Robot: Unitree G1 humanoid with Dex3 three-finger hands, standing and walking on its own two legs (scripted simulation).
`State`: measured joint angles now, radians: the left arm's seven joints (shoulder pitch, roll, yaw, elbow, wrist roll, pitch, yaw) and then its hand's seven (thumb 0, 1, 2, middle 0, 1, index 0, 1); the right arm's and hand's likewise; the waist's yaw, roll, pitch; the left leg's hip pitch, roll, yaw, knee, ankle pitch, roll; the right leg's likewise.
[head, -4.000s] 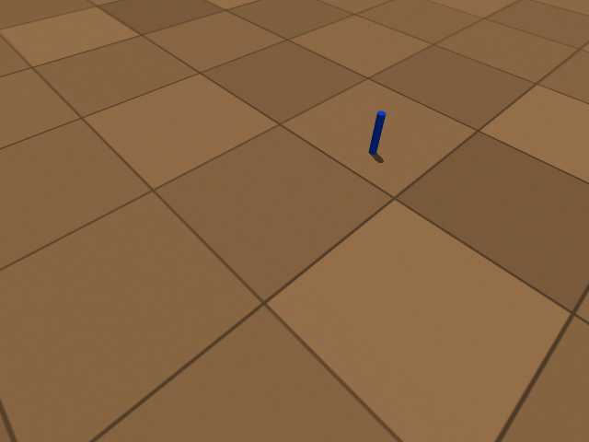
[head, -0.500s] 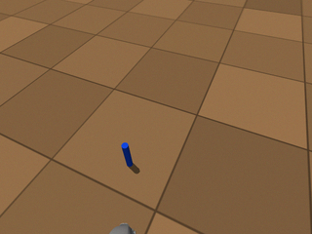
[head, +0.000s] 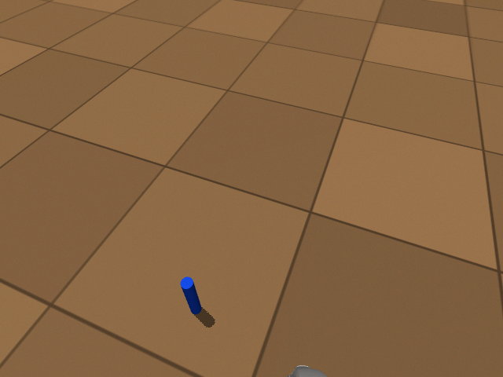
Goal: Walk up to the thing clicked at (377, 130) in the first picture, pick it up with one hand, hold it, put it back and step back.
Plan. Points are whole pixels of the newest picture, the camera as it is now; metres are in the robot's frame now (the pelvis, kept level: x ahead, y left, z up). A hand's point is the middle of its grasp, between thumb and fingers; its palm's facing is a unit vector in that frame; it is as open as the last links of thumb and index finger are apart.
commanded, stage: walk up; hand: left
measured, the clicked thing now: (191, 297) +0.51 +0.20 -0.64
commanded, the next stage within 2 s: stand in 1.60 s
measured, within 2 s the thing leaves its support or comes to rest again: neither
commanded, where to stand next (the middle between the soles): +0.17 -0.01 m, yaw +0 degrees
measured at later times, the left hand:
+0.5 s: hand out of the picture +0.15 +0.27 -0.16, palm faces +0.01 -0.93 -0.38, open 7.4 cm
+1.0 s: hand out of the picture +0.16 +0.27 -0.14, palm faces +0.01 -0.93 -0.36, open 7.4 cm
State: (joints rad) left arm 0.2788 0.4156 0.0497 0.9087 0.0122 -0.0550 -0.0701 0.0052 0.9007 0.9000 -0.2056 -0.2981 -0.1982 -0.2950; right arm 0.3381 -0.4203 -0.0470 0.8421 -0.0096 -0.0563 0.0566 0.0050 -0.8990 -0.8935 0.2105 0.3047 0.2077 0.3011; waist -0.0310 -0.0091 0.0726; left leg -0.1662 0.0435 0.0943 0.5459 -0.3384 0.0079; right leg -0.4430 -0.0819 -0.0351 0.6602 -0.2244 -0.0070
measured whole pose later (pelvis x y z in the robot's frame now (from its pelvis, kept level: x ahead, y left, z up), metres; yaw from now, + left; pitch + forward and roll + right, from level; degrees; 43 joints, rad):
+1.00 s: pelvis +0.09 +0.01 +0.01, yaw +1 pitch -2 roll +0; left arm 0.10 0.37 0.00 1.15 0.00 -0.02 -0.01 0.00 0.90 0.90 -0.21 -0.30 -0.20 -0.30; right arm 0.04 -0.36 0.00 1.13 0.01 0.00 0.02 0.01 -0.90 -0.89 0.21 0.30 0.20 0.30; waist 0.02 0.02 0.07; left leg -0.24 0.03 0.02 0.42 -0.15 -0.01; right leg -0.18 -0.04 -0.03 0.42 -0.20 0.03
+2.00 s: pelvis +0.12 +0.01 +0.02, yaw +1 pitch -1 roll +0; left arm 0.11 0.35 0.00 1.16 0.01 -0.01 -0.01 0.00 0.90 0.90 -0.21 -0.30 -0.20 -0.29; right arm 0.06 -0.35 0.00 1.16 -0.01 -0.01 0.01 0.00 -0.90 -0.89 0.21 0.30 0.20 0.30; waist 0.00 0.01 0.04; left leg -0.17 0.03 0.02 0.34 -0.15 -0.02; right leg -0.11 -0.04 -0.04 0.32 -0.19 0.03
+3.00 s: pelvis +0.13 +0.01 +0.02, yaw +1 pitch -2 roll +0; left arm 0.11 0.35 0.00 1.13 0.01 -0.01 -0.01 0.00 0.90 0.90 -0.21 -0.30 -0.20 -0.30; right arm 0.08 -0.34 0.00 1.14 -0.01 -0.01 0.01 0.00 -0.90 -0.89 0.21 0.30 0.20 0.30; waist 0.00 0.00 0.04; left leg -0.13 0.03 0.03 0.32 -0.16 -0.02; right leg -0.07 -0.04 -0.04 0.30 -0.20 0.03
